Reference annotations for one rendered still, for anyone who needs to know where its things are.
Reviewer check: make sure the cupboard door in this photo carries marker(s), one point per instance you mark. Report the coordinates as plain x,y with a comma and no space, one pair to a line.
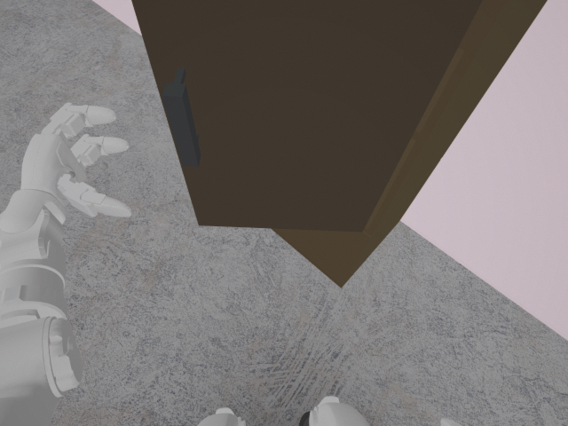
303,107

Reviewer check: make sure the robot right shin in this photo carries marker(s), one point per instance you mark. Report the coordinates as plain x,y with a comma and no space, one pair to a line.
329,399

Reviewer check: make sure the robot left hand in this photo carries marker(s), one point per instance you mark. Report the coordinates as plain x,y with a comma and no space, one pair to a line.
48,159

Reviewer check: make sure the robot right thigh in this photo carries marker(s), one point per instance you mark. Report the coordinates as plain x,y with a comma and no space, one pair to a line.
336,414

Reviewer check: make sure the handle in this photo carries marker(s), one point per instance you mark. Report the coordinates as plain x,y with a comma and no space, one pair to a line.
179,111

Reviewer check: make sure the left robot forearm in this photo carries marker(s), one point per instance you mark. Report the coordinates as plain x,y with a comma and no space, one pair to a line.
32,261

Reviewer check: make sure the robot left upper arm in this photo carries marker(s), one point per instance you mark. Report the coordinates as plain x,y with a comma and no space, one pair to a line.
39,363

